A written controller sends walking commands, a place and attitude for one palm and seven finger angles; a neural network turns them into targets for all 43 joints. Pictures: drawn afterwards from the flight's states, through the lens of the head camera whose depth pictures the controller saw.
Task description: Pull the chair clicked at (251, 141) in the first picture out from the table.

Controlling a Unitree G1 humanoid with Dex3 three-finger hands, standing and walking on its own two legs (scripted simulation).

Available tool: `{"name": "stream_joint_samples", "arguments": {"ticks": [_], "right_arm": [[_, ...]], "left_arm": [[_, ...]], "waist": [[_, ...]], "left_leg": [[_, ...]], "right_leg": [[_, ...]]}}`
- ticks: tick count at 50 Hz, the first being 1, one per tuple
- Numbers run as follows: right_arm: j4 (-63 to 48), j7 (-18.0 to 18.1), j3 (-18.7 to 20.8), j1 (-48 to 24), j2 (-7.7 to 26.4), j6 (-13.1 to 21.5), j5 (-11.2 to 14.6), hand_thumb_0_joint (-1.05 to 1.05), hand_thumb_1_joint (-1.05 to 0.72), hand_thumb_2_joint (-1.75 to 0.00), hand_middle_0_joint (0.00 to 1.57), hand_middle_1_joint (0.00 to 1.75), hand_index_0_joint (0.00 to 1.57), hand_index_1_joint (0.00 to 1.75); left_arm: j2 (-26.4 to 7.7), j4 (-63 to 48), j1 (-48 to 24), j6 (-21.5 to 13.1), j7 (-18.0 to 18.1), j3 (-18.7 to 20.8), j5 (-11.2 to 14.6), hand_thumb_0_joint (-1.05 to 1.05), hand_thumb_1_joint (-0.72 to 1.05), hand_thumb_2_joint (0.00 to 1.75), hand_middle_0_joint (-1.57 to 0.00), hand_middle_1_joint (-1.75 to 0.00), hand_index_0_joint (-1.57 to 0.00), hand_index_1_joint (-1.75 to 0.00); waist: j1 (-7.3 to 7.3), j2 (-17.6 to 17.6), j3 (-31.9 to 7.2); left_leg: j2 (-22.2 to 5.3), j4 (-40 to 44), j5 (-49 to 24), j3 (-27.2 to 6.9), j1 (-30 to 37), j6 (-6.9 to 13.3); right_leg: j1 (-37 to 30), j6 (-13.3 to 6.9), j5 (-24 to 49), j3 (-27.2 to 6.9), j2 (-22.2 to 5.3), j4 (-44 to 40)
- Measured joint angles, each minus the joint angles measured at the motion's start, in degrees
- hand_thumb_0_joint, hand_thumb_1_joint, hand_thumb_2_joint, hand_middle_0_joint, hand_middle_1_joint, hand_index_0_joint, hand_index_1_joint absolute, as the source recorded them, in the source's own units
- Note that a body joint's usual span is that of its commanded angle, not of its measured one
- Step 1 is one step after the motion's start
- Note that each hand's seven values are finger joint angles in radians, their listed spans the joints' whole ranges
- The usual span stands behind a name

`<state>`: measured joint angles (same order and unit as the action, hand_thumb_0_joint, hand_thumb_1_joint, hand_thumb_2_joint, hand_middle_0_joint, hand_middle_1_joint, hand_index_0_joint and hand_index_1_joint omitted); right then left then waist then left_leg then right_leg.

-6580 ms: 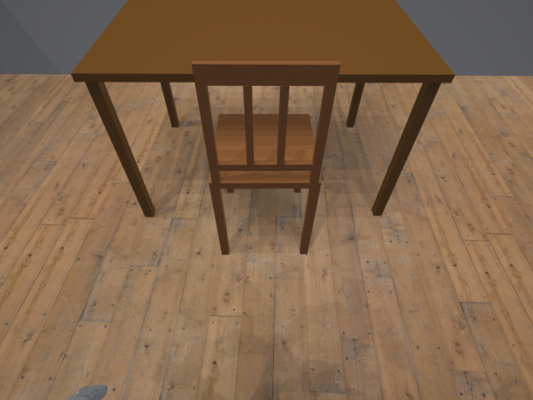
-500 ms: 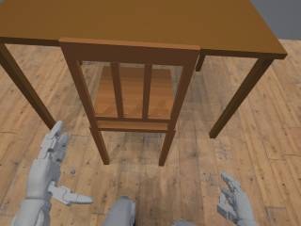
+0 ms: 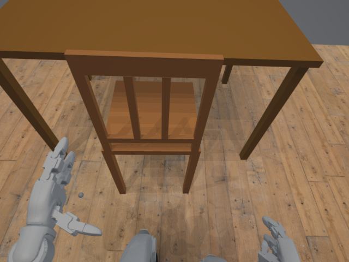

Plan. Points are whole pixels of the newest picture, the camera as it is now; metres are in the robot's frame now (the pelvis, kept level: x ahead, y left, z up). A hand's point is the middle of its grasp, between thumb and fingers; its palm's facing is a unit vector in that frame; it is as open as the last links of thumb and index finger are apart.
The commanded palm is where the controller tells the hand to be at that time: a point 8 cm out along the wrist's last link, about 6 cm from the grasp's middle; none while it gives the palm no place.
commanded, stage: raise the hand toward the chair's back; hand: left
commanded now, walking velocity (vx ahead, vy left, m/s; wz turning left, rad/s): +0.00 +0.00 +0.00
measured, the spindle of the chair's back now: (133, 110) +0.52 +0.15 -0.01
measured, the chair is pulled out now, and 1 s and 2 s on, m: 0.00 0.00 0.00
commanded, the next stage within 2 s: aim the fingers beside a spindle in 0.28 s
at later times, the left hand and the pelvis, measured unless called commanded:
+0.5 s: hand (94, 189) +0.26 +0.18 +0.04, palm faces +0.08 -1.00 -0.06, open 16.9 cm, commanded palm +0.24 +0.24 +0.04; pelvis +0.01 -0.02 +0.00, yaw +0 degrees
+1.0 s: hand (114, 172) +0.30 +0.16 +0.02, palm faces +0.05 -1.00 -0.04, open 16.9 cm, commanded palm +0.28 +0.21 +0.02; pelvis +0.02 -0.02 -0.01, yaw -1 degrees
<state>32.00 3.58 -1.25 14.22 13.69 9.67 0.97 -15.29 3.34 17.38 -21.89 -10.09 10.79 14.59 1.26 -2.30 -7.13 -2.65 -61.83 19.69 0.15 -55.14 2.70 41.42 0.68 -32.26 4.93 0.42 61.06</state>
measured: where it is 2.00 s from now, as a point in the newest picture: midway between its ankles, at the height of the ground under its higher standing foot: outside the picture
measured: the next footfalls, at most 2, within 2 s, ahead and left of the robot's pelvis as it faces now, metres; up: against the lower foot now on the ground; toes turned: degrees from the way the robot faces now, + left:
none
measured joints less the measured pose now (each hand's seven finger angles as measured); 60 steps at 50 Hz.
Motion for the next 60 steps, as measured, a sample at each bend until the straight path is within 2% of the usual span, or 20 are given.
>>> {"name": "stream_joint_samples", "arguments": {"ticks": [21, 32, 60], "right_arm": [[0.4, 0.33, 0.19, -1.5, -0.42, 0.69, 0.14, 0.02, -0.9, -0.9, 0.2, 0.3, 0.2, 0.3], [1.22, 0.13, 0.69, -1.91, -0.08, 0.26, -0.23, 0.02, -0.9, -0.9, 0.2, 0.3, 0.2, 0.3], [0.99, -1.7, 1.07, -1.99, -0.44, -4.39, -1.1, 0.02, -0.9, -0.9, 0.2, 0.3, 0.2, 0.3]], "left_arm": [[0.81, 1.18, -0.33, -1.06, -0.78, -0.22, 0.52, -0.01, -0.5, 0.3, -0.06, -0.08, -0.06, -0.08], [1.21, 4.64, -4.02, -1.77, -1.32, -0.08, 0.32, -0.01, -0.5, 0.3, -0.06, -0.08, -0.06, -0.08], [3.28, 10.74, -12.52, -3.36, 3.9, -2.94, -2.93, -0.01, -0.5, 0.3, -0.06, -0.08, -0.06, -0.08]], "waist": [[-0.67, -0.37, -0.55], [-0.65, -0.09, -1.06], [0.16, 0.43, -2.09]], "left_leg": [[-0.48, -0.64, 0.88, -0.92, -0.36, -1.57], [-0.7, -2.15, 1.99, -0.79, -2.35, -1.99], [-0.99, -5.34, 3.42, 0.15, -6.99, -1.86]], "right_leg": [[0.45, -1.51, -1.49, 0.69, 0.68, 1.14], [2.61, -1.9, -2.8, 0.46, 0.81, 2.96], [7.77, -1.8, -4.46, -0.6, 0.75, 6.91]]}}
